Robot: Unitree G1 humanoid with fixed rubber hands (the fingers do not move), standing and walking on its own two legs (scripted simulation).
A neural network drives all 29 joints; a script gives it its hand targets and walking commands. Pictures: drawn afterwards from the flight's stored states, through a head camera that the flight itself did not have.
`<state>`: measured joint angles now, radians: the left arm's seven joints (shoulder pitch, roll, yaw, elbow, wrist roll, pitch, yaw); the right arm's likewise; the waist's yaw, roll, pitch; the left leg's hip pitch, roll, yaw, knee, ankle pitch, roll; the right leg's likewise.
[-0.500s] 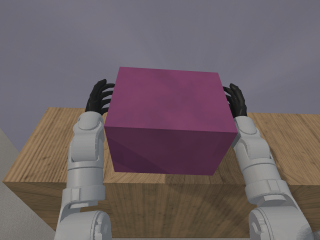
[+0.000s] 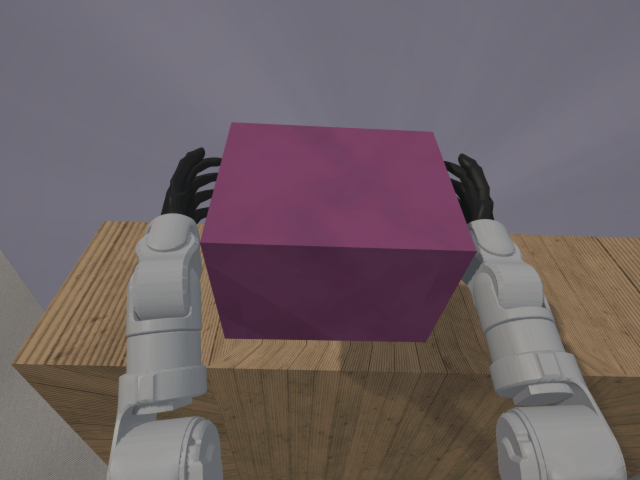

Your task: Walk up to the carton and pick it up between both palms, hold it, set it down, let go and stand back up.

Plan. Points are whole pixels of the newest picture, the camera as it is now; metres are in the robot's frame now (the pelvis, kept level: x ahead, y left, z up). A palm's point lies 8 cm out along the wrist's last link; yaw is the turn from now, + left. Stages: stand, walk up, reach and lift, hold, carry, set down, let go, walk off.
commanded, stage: hold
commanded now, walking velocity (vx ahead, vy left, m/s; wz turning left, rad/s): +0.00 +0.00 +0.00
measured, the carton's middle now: (330, 234) +0.37 +0.00 +0.15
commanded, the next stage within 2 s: none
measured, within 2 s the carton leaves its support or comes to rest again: neither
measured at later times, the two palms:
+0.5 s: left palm (183, 222) +0.35 +0.18 +0.18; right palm (469, 224) +0.36 -0.17 +0.18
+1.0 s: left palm (189, 211) +0.36 +0.17 +0.19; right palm (478, 216) +0.36 -0.18 +0.19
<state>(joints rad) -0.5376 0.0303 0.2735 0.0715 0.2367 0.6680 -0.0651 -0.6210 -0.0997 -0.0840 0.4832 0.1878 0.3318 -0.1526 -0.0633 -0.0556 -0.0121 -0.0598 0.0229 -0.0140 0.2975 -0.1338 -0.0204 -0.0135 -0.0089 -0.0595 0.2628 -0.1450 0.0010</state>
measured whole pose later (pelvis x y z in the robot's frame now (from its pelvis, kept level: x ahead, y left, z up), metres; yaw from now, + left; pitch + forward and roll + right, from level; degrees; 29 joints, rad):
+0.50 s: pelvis +0.01 +0.00 +0.00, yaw +0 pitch -7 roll -1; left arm -0.49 0.03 0.29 0.03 0.23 0.68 -0.09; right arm -0.59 -0.10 -0.04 0.44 0.21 0.35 -0.18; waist -0.07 -0.05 0.01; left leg -0.04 0.03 -0.02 0.30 -0.14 -0.02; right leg 0.01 0.00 -0.06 0.26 -0.15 0.00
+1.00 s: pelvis +0.01 +0.00 +0.00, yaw +0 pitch -6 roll +0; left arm -0.54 0.02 0.29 0.05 0.25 0.69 -0.07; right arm -0.63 -0.11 -0.07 0.47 0.19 0.36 -0.15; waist -0.07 -0.04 -0.01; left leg -0.04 0.03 -0.01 0.29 -0.14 -0.02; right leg 0.00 0.00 -0.05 0.26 -0.15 0.00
